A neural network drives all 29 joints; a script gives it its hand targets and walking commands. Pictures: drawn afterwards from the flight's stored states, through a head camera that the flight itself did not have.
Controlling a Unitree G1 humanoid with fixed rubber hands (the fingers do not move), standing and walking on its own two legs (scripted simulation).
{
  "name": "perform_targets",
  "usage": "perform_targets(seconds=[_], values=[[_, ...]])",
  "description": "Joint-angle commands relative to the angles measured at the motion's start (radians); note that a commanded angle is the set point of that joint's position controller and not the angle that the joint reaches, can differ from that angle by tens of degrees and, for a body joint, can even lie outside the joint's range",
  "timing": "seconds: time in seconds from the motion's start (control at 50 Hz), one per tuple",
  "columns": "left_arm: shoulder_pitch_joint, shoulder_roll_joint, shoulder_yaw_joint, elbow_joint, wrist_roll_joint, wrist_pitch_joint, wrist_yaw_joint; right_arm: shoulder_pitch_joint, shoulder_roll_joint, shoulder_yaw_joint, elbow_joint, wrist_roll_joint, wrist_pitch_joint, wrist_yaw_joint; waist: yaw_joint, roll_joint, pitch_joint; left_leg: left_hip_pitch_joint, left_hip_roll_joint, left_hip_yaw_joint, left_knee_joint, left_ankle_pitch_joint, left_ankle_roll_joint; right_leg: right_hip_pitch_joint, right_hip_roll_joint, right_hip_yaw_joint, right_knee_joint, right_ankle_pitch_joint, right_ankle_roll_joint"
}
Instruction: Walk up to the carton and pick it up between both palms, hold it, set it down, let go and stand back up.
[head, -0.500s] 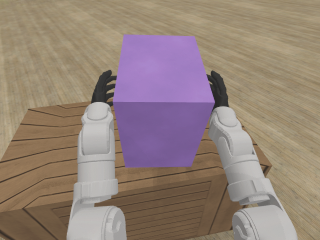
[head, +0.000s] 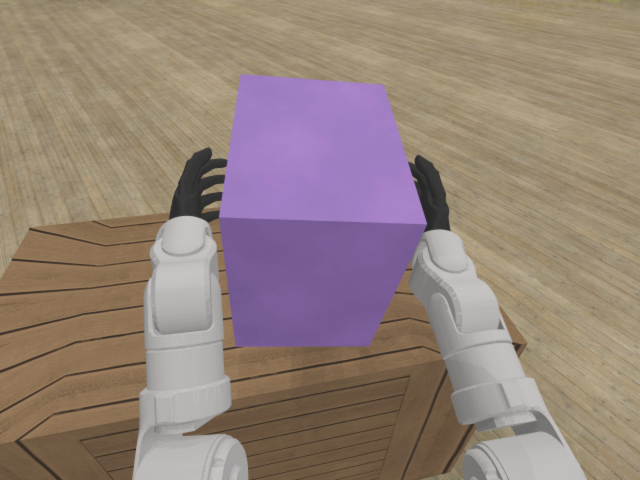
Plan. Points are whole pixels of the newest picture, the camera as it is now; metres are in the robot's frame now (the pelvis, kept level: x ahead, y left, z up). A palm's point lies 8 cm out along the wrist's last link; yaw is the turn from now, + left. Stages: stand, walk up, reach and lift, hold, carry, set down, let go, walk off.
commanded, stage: hold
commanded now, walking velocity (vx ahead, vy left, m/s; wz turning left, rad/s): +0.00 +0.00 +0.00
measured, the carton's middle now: (308, 217) +0.40 -0.01 +0.18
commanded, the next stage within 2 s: none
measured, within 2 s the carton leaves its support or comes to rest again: neither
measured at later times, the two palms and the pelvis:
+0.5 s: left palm (200, 216) +0.37 +0.12 +0.21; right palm (428, 220) +0.36 -0.15 +0.19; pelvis +0.00 +0.00 +0.00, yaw +0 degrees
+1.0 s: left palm (203, 257) +0.34 +0.12 +0.17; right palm (433, 242) +0.34 -0.15 +0.18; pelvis -0.02 +0.00 +0.00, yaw +0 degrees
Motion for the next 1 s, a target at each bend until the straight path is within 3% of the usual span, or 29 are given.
perform_targets(seconds=[0.0,0.08,0.16,0.2,0.26,0.32,0.34,0.4,0.44,0.52,0.58,0.62,0.64,0.66,0.7,0.74,0.78,0.84,0.88,0.92,0.94,0.98], values=[[-0.507,-0.433,-0.331,0.087,-0.043,-0.009,-0.198,-0.672,0.382,0.301,-0.145,0.041,-0.01,0.131,0.052,0.059,-0.1,0.005,0.003,-0.009,-0.133,0.116,-0.041,0.228,0.04,-0.123,-0.049,-0.015,-0.006],[-0.665,-0.446,-0.308,0.098,-0.077,-0.056,-0.191,-0.775,0.441,0.251,-0.111,-0.008,-0.031,0.17,0.063,0.05,-0.15,-0.102,0.019,-0.009,-0.209,-0.09,-0.011,0.223,0.033,-0.133,-0.026,-0.117,-0.002],[-0.831,-0.497,-0.391,0.081,-0.179,-0.145,-0.136,-0.842,0.496,0.222,-0.094,-0.06,-0.089,0.209,0.016,0.073,-0.337,-0.116,0.034,-0.02,-0.214,-0.182,-0.016,0.188,0.026,-0.146,-0.006,-0.155,0.003],[-0.861,-0.518,-0.431,0.068,-0.21,-0.18,-0.112,-0.84,0.515,0.225,-0.082,-0.076,-0.113,0.222,0.011,0.079,-0.397,-0.099,0.034,-0.022,-0.201,-0.159,-0.024,0.172,0.019,-0.144,-0.001,-0.133,0.003],[-0.785,-0.493,-0.388,0.129,-0.185,-0.19,-0.103,-0.808,0.522,0.236,-0.057,-0.091,-0.128,0.221,0.03,0.018,-0.371,-0.073,0.02,-0.019,-0.178,-0.069,-0.009,0.172,0.014,-0.132,-0.013,-0.078,0.009],[-0.625,-0.427,-0.267,0.214,-0.092,-0.15,-0.13,-0.73,0.503,0.251,-0.011,-0.082,-0.114,0.205,0.065,-0.044,-0.254,-0.07,0.0,0.0,-0.174,0.005,0.023,0.244,0.007,-0.126,-0.033,-0.028,0.022],[-0.562,-0.391,-0.208,0.236,-0.047,-0.131,-0.145,-0.686,0.503,0.265,0.012,-0.071,-0.1,0.197,0.092,-0.067,-0.192,-0.051,-0.013,0.012,-0.168,0.035,0.037,0.253,0.001,-0.116,-0.046,-0.014,0.026],[-0.439,-0.373,-0.178,0.188,-0.001,-0.088,-0.189,-0.591,0.489,0.321,-0.027,-0.016,-0.071,0.166,0.088,-0.085,-0.146,0.003,-0.019,0.014,-0.149,0.16,0.037,0.32,0.003,-0.109,-0.047,0.138,0.032],[-0.407,-0.374,-0.199,0.118,0.0,-0.068,-0.209,-0.577,0.474,0.376,-0.074,0.039,-0.052,0.146,0.099,-0.067,-0.185,0.042,-0.03,0.021,-0.127,0.252,0.023,0.363,0.005,-0.098,-0.035,0.26,0.029],[-0.476,-0.478,-0.425,-0.147,-0.118,-0.083,-0.189,-0.629,0.464,0.459,-0.293,0.123,-0.085,0.113,0.015,0.069,-0.433,0.161,-0.029,-0.006,-0.016,0.56,-0.066,0.405,0.035,-0.119,0.028,0.527,0.024],[-0.556,-0.568,-0.648,-0.33,-0.244,-0.112,-0.139,-0.679,0.444,0.499,-0.468,0.15,-0.121,0.104,-0.039,0.191,-0.627,0.265,-0.002,-0.048,0.074,0.759,-0.135,0.337,0.059,-0.133,0.056,0.554,0.011],[-0.563,-0.595,-0.718,-0.353,-0.3,-0.134,-0.111,-0.676,0.429,0.497,-0.526,0.145,-0.147,0.102,-0.038,0.21,-0.667,0.256,0.018,-0.06,0.099,0.801,-0.151,0.286,0.069,-0.13,0.034,0.509,-0.01],[-0.579,-0.594,-0.735,-0.337,-0.311,-0.139,-0.1,-0.666,0.429,0.48,-0.495,0.122,-0.147,0.105,-0.041,0.211,-0.631,0.243,0.03,-0.064,0.099,0.789,-0.156,0.25,0.07,-0.134,0.012,0.43,-0.017],[-0.548,-0.576,-0.706,-0.284,-0.3,-0.135,-0.094,-0.639,0.417,0.46,-0.457,0.105,-0.142,0.111,-0.023,0.186,-0.6,0.219,0.039,-0.058,0.083,0.744,-0.152,0.251,0.067,-0.126,-0.024,0.354,-0.029],[-0.476,-0.535,-0.616,-0.144,-0.227,-0.102,-0.099,-0.571,0.364,0.388,-0.289,0.042,-0.112,0.123,-0.018,0.149,-0.402,0.183,0.041,-0.045,0.014,0.549,-0.134,0.203,0.058,-0.124,-0.069,0.17,-0.035],[-0.391,-0.468,-0.463,0.013,-0.11,-0.046,-0.142,-0.512,0.328,0.303,-0.147,-0.02,-0.068,0.129,-0.031,0.084,-0.148,0.104,0.021,-0.021,-0.08,0.274,-0.085,0.209,0.042,-0.133,-0.065,0.05,-0.015],[-0.336,-0.396,-0.312,0.133,-0.01,0.005,-0.206,-0.492,0.325,0.277,-0.082,-0.031,-0.032,0.132,0.016,0.002,0.041,-0.002,0.009,0.001,-0.155,0.096,-0.027,0.282,0.025,-0.124,-0.072,0.006,-0.011],[-0.536,-0.391,-0.246,0.16,0.006,0.005,-0.26,-0.621,0.327,0.198,-0.016,-0.037,0.011,0.148,0.022,-0.004,0.079,-0.111,0.033,0.008,-0.255,-0.155,0.01,0.27,0.021,-0.126,-0.062,-0.151,-0.008],[-0.64,-0.405,-0.222,0.152,-0.012,-0.025,-0.252,-0.706,0.382,0.189,-0.011,-0.038,-0.001,0.175,0.064,0.019,0.02,-0.16,0.033,0.013,-0.269,-0.198,0.011,0.245,0.021,-0.127,-0.044,-0.215,-0.009],[-0.728,-0.456,-0.286,0.027,-0.081,-0.089,-0.206,-0.716,0.477,0.227,-0.042,-0.017,-0.052,0.196,0.076,0.062,-0.143,-0.133,0.027,0.01,-0.24,-0.098,-0.011,0.245,0.025,-0.137,-0.018,-0.135,-0.007],[-0.798,-0.487,-0.357,-0.055,-0.145,-0.136,-0.168,-0.752,0.535,0.274,-0.097,0.0,-0.086,0.209,0.073,0.07,-0.258,-0.088,0.029,-0.002,-0.204,-0.028,-0.025,0.219,0.029,-0.145,-0.004,-0.092,-0.003],[-0.899,-0.561,-0.499,-0.19,-0.251,-0.22,-0.101,-0.809,0.569,0.34,-0.178,0.025,-0.137,0.228,0.038,0.108,-0.534,0.067,0.03,-0.021,-0.116,0.157,-0.066,0.163,0.032,-0.142,0.013,0.021,-0.003]])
